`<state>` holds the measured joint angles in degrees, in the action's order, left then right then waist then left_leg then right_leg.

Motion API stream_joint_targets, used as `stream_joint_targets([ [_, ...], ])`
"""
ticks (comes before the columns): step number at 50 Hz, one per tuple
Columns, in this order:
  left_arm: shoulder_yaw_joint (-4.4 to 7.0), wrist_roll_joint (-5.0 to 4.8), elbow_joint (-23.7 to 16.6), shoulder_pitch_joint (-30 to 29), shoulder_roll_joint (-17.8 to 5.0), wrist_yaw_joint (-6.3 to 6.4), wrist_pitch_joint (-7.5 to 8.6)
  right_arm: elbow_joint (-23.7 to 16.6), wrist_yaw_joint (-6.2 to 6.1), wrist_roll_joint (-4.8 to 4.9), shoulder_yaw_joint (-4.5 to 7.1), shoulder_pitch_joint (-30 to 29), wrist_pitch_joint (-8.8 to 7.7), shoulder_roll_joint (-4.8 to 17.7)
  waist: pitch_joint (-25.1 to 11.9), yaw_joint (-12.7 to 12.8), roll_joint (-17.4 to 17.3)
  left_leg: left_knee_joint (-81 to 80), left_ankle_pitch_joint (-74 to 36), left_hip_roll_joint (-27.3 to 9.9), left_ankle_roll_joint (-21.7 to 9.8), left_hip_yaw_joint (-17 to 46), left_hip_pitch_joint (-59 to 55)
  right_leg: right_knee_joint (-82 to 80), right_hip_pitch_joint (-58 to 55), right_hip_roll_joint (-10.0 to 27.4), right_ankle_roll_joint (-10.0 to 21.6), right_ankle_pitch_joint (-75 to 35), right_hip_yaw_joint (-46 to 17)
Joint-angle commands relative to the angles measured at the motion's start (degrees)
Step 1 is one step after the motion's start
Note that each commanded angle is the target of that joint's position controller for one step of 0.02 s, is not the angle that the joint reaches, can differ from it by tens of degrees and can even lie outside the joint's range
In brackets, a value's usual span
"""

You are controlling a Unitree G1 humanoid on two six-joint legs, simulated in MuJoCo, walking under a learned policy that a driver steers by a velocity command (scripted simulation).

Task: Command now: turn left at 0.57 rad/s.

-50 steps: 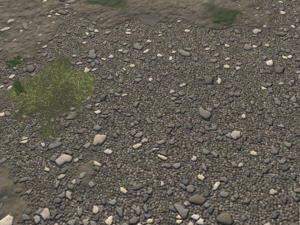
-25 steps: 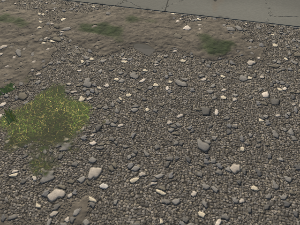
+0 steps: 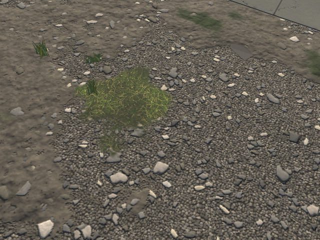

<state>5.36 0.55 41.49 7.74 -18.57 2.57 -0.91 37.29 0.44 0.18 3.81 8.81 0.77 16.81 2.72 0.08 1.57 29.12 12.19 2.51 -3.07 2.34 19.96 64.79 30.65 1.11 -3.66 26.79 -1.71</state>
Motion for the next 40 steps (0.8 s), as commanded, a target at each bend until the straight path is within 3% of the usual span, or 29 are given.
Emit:
stream_joint_targets([
  [1, 1.37, 0.0, -3.4, 1.8, -4.7, 0.31, 0.57, -4.8, -1.13, -0.05, 2.75, -2.2, -0.57, 9.8, -9.2, 1.2, -8.1, -9.5, -19.1, -12.9, -10.3, 15.8, -8.9, -0.9, 3.0, -0.3, -0.6, -5.3, -2.5],
  [5, 0.57, -0.13, -4.3, -1.1, -3.1, 0.17, 1.0, -4.9, -2.06, 0.34, 3.1, -0.6, -0.15, 10.4, -8.8, -0.2, -9.2, -9.5, -9.9, -11.8, -9.9, 18.7, -9.5, -12.5, 2.0, -1.3, -1.3, -7.4, -3.7],
  [7, 0.4, -0.36, -4.1, -1.1, -3.0, -0.24, 1.18, -5.3, -2.14, 0.04, 3.03, -1.0, 0.09, 10.2, -8.8, -0.7, -10.1, -9.5, -5.8, -11.8, -9.7, 19.4, -8.4, -16.4, -0.6, -1.2, -1.3, -7.6, -3.4],
  [11, -0.18, -0.71, -3.9, -0.3, -2.5, -1.41, 1.6, -4.6, -1.41, -1.02, 1.27, -0.8, 0.19, 6.9, -9.3, -1.6, -10.8, -7.9, -5.9, -12.5, -9.6, 19.2, -6.1, -23.5, -9.0, 0.5, -0.2, -6.7, -1.7],
  [13, -0.97, -0.54, -3.1, 1.7, -0.3, -2.3, 2.07, -3.7, -1.0, -1.17, -0.32, -1.6, -0.03, 3.8, -8.8, 0.3, -9.8, -6.8, -3.7, -11.1, -7.7, 17.1, -3.6, -35.3, -17.4, 0.5, 1.1, -13.3, -0.6],
  [14, -1.25, -0.08, -3.0, 1.5, -0.2, -2.64, 2.24, -2.5, -0.78, -1.41, -0.76, 0.6, -0.4, 2.9, -7.8, 0.3, -8.5, -6.5, -1.9, -9.5, -5.4, 15.5, -2.4, -41.6, -21.3, 0.5, 2.0, -19.4, -1.0],
  [15, -0.97, 0.66, -3.8, 1.2, -3.0, -2.55, 2.34, -1.9, -0.67, -2.25, -0.89, 2.7, -1.02, 2.8, -7.7, -1.1, -5.0, -3.9, 2.0, -6.9, -2.4, 13.1, -0.8, -41.6, -24.3, 4.6, 3.6, -27.8, -5.9],
  [16, -0.28, 0.71, -4.8, -0.7, -7.3, -2.28, 2.28, -1.6, -0.47, -2.93, -0.4, 6.5, -1.7, 4.1, -7.0, -5.2, 2.7, -1.1, 6.9, -2.3, 0.1, 8.3, -0.2, -39.7, -23.0, 8.5, 6.9, -34.4, -10.3],
  [17, -0.37, 0.38, -4.2, -2.1, -5.9, -2.45, 2.19, -2.0, -0.77, -2.81, -0.23, 4.8, -1.94, 4.3, -6.5, -5.2, 8.0, -1.4, 4.8, -1.2, 2.4, 4.5, -5.5, -41.6, -15.5, 8.4, 9.7, -23.9, -12.1],
  [18, -0.51, 0.02, -4.9, -2.4, -4.8, -2.65, 2.21, -2.2, -1.18, -2.29, 0.42, 1.2, -1.8, 6.6, -4.4, -2.9, 6.9, 0.2, 3.3, -1.1, 2.9, 3.7, -6.8, -42.8, -12.8, 6.8, 9.3, -18.3, -12.2],
  [19, -0.77, -0.07, -4.5, -1.1, -4.3, -2.49, 2.25, -2.7, -1.54, -2.06, 0.56, -0.1, -1.54, 6.1, -5.6, -2.2, 6.4, 1.2, 5.1, -0.6, 2.7, 2.4, -7.8, -43.4, -12.2, 5.9, 8.6, -11.7, -12.1],
  [21, -0.51, -0.85, -4.4, 1.3, -5.3, -2.02, 2.18, -3.6, -1.68, -1.48, 0.63, -0.4, -1.18, 4.8, -2.7, -1.6, 7.0, 3.3, 14.4, 0.7, 1.7, 0.0, -5.2, -44.4, -9.9, 4.7, 9.6, 5.4, -14.2],
  [24, -0.36, -1.33, -5.1, 4.5, -5.4, -1.41, 2.07, -4.0, -0.98, -0.24, 0.7, 0.6, -3.44, 2.4, 0.7, -1.5, 8.0, 4.9, 16.7, 0.4, 0.8, -1.4, -2.5, -46.6, -7.9, 6.2, 12.1, 17.6, -20.8],
  [26, -0.45, -1.85, -7.0, 2.0, -4.7, -1.26, 2.01, -3.5, -0.38, 0.04, 1.2, 3.5, -5.36, 2.6, 0.7, -3.4, 6.4, 0.7, 16.6, -1.9, -0.6, 1.2, -7.5, -44.1, -4.3, 4.4, 11.5, 15.9, -20.7],
  [27, -0.86, -2.13, -8.9, -0.8, -3.1, -1.29, 2.18, -2.9, -0.28, -0.04, 1.86, 6.6, -6.04, 4.1, 0.6, -5.1, 2.2, -3.9, 20.1, -5.5, -2.3, 6.6, -12.6, -37.8, 1.0, 1.2, 9.4, 12.0, -16.6],
  [28, -1.44, -2.55, -10.8, -3.2, -0.5, -1.33, 2.67, -1.5, -0.25, -0.25, 2.75, 11.9, -6.38, 6.8, 0.0, -6.5, -5.2, -10.5, 26.5, -12.0, -5.6, 17.7, -19.9, -25.6, 9.0, -3.3, 6.7, 6.4, -9.3],
  [29, -1.55, -3.07, -12.9, -5.4, -0.4, -1.63, 3.23, -0.3, 0.06, -0.5, 3.84, 15.0, -6.49, 10.4, 1.7, -6.8, -12.8, -17.6, 28.6, -22.8, -11.3, 33.6, -23.5, -13.7, 18.0, -3.9, 6.0, 4.9, -5.5],
  [30, -0.8, -2.88, -13.1, -5.4, -2.8, -1.74, 3.6, -0.1, -0.21, -0.78, 3.53, 15.4, -6.64, 9.0, 3.2, -6.1, -9.3, -17.6, 24.8, -26.5, -14.3, 36.8, -23.1, -4.1, 22.8, -0.6, 5.9, 6.1, -7.2],
  [32, -0.88, -2.73, -11.4, -1.7, -2.0, -2.59, 3.9, -0.2, -0.9, 0.01, 2.76, 13.7, -6.51, 6.5, 1.7, -4.3, -6.4, -16.5, 17.2, -23.6, -12.1, 27.2, -25.0, 1.5, 24.7, 2.1, 5.7, -0.6, -7.3],
  [35, -1.34, -2.24, -11.7, -4.3, -1.0, -4.03, 3.81, 0.4, -1.18, -0.52, 2.34, 10.7, -5.89, 6.4, 2.1, -4.3, -6.6, -19.0, 0.5, -18.3, -7.9, 11.2, -20.7, -3.9, 19.8, 3.9, 3.9, -8.9, -3.3],
  [38, -2.51, -2.03, -12.4, -7.0, 1.3, -5.3, 3.7, 1.7, -1.3, -0.15, 2.66, 10.1, -5.59, 8.4, 0.9, -5.2, -6.9, -18.8, -6.7, -15.4, -6.0, 0.5, -16.9, -14.7, 10.9, 3.8, 2.8, -15.6, 1.0],
  [40, -2.61, -2.27, -12.7, -8.0, 0.9, -5.86, 3.66, 2.7, -1.12, 0.55, 3.08, 10.5, -5.36, 10.5, 0.5, -5.3, -7.6, -18.1, -7.8, -15.3, -4.9, -3.1, -15.2, -21.2, 4.6, 2.6, 3.3, -17.3, 3.3],
])
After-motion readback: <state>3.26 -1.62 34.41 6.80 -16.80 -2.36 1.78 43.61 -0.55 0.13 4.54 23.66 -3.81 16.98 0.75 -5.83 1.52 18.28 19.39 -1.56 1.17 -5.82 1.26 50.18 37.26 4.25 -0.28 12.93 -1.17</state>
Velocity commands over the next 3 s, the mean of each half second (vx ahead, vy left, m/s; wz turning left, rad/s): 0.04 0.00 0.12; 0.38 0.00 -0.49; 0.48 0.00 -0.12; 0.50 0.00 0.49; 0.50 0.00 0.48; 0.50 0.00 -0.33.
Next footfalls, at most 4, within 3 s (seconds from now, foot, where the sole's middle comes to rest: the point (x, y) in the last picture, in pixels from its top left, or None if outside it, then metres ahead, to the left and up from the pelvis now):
0.30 right None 0.07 -0.15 -0.77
0.92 right None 0.30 -0.23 -0.77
1.46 left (194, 182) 0.68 -0.16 -0.77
1.92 right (243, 142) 0.90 -0.42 -0.77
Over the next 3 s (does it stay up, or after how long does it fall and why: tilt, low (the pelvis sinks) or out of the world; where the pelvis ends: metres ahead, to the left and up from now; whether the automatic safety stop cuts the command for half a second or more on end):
stays up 1.31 -0.20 -0.02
